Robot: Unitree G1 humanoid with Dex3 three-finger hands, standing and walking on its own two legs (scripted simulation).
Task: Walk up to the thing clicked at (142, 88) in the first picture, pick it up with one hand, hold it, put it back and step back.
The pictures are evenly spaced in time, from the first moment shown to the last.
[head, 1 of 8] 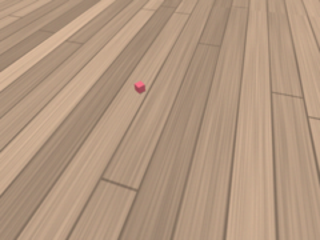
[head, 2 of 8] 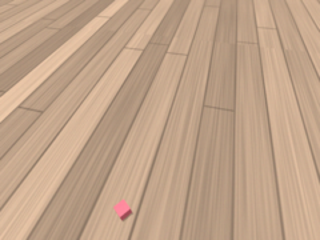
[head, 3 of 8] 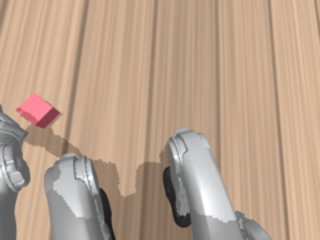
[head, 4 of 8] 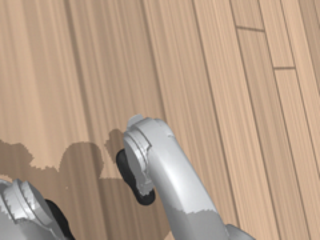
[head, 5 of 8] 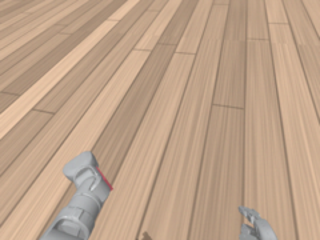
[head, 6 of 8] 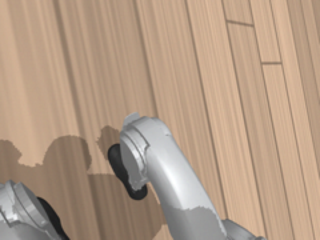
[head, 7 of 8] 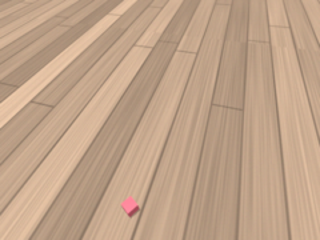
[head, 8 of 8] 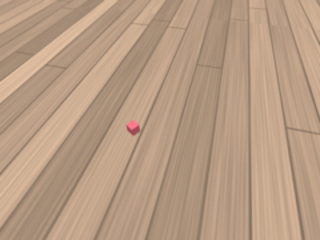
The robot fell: no
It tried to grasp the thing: yes
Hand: left
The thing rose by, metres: 0.65
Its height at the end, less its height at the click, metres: +0.00
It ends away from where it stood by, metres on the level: 0.02
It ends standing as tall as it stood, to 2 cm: yes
